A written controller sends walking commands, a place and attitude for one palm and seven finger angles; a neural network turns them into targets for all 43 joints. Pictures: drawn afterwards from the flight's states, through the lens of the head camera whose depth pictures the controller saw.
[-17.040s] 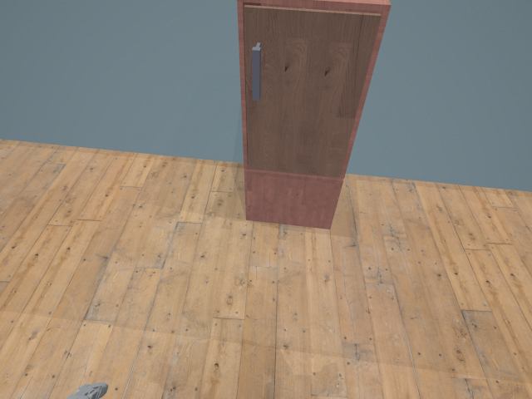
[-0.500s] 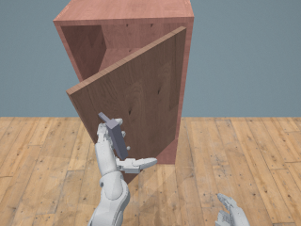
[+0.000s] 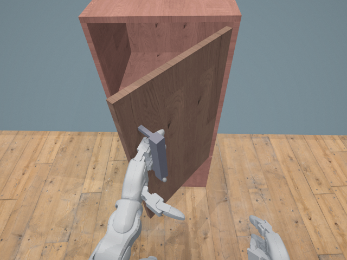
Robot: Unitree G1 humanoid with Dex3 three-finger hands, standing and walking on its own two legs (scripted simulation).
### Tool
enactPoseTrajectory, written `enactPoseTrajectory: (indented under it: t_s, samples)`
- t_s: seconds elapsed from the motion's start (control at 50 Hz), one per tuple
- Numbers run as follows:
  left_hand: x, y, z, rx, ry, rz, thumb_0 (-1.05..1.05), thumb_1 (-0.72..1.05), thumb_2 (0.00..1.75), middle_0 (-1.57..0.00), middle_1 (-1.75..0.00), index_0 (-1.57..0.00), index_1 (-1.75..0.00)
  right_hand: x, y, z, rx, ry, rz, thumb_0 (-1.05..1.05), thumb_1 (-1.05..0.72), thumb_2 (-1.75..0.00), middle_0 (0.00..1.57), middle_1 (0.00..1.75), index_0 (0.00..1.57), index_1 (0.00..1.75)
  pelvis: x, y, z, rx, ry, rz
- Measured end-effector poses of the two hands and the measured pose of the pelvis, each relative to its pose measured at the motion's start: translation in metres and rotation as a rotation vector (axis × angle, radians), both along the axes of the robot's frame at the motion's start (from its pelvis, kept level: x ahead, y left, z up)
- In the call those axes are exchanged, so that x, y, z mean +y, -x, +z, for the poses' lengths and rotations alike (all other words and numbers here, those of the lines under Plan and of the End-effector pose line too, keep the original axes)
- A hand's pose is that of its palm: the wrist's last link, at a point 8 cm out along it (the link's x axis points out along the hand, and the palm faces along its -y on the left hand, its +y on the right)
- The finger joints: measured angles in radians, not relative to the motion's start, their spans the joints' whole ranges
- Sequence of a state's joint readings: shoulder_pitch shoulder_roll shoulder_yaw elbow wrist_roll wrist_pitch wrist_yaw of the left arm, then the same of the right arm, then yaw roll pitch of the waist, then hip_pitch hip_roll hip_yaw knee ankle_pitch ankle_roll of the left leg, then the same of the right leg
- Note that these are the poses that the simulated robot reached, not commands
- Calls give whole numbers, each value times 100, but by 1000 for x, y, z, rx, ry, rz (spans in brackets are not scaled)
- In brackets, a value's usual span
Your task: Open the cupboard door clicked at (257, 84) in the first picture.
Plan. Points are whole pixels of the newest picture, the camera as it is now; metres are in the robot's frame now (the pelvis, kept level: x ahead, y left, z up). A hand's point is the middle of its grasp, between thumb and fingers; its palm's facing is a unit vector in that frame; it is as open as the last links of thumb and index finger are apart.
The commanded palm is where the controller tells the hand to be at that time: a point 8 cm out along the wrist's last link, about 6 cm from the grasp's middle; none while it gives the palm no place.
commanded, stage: slide the hand sideways off the handle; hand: left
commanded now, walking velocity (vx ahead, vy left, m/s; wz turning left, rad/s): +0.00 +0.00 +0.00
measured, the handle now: (153, 153) +0.34 +0.07 +0.07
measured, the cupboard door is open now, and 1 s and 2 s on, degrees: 50 50 50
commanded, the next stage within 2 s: draw the hand back to the body in 1.02 s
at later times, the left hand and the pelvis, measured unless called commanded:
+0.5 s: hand (155, 190) +0.25 +0.05 +0.07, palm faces -0.07 -1.00 +0.02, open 16.2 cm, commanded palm +0.22 +0.11 +0.07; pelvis +0.01 +0.02 +0.00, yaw -2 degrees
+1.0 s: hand (131, 213) +0.20 +0.10 +0.07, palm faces +0.03 -1.00 -0.02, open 16.2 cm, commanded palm +0.17 +0.15 +0.07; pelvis +0.02 -0.01 -0.01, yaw -1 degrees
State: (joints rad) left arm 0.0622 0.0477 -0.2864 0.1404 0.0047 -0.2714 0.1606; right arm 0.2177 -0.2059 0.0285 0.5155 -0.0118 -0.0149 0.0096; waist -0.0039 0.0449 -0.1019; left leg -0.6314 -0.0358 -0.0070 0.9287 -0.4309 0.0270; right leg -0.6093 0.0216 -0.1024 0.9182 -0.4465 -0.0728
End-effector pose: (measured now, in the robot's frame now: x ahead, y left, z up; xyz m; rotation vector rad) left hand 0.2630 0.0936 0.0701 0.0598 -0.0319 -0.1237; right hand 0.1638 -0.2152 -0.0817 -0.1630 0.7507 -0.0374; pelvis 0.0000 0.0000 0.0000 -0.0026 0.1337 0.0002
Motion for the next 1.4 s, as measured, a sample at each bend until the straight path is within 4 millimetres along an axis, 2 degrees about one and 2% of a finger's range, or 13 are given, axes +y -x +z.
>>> enactPoseTrajectory:
  t_s: [0.04, 0.12, 0.28, 0.4, 0.6, 0.8, 1.06, 1.2, 1.4]
  samples:
    - [-1, 2, 0, 16, 49, -34, -1, -49, 30, -22, -37, -17, -39, 2, 6, 0, -4, -4, -16, 1, -90, -90, 20, 30, 20, 30, 5, 2, 1, -7, 4, -5]
    - [-3, 3, 1, 41, 122, 14, -1, -50, 30, -18, -33, -15, -34, 7, 15, 2, -2, -5, -28, 1, -90, -90, 20, 30, 20, 30, 11, 3, 2, -9, 4, -16]
    - [-4, 12, 1, 4, 74, 44, -1, -50, 30, -16, -31, -16, -31, 13, 20, 4, 5, -9, -23, 1, -90, -90, 20, 30, 20, 30, 17, 1, -2, 4, 2, -32]
    - [8, 21, 0, 25, 66, 42, -1, -50, 30, -17, -31, -16, -31, 15, 12, 8, -6, -5, -21, 1, -90, -90, 20, 30, 20, 30, 18, -3, -1, 0, 7, -33]
    - [23, 39, 1, 49, 84, 75, -1, -50, 30, -18, -31, -19, -32, 16, -14, 17, -66, -4, 4, 1, -90, -90, 20, 30, 20, 30, 14, -13, -2, 10, 7, -30]
    - [36, 57, 2, 65, 64, 98, -1, -50, 30, -19, -32, -20, -33, 7, -27, 15, -90, -9, 12, 1, -90, -90, 20, 30, 20, 30, 5, -21, -6, 31, 5, -24]
    - [58, 87, 3, 67, 42, 149, -1, -49, 30, -16, -30, -17, -31, -14, -22, 4, -90, 14, 2, 1, -90, -90, 20, 30, 20, 30, -8, -19, -14, 55, 1, -8]
    - [56, 86, 5, 29, 30, 86, -1, -50, 30, -15, -30, -16, -31, -20, -18, 0, -107, 27, -19, 1, -90, -90, 20, 30, 20, 30, -10, -11, -19, 61, 4, -8]
    - [95, 86, 38, -12, 4, 158, -1, -49, 30, -15, -30, -15, -31, -12, -14, 15, -140, 7, -56, 1, -90, -90, 20, 30, 20, 30, -4, -16, -5, 12, 14, -9]
